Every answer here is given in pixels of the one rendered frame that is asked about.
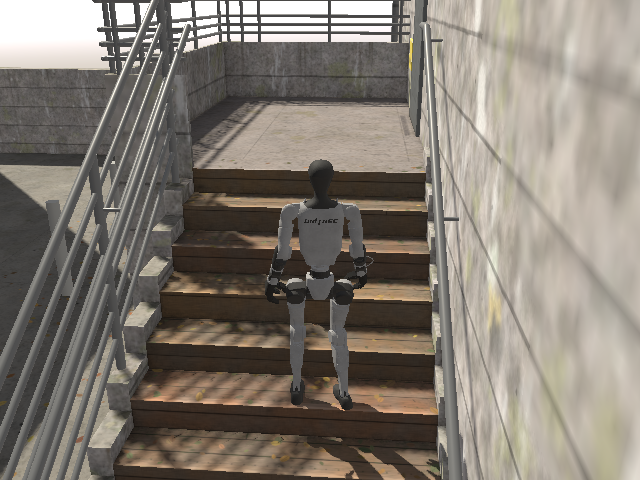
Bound stairs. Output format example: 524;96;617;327
113;168;441;480

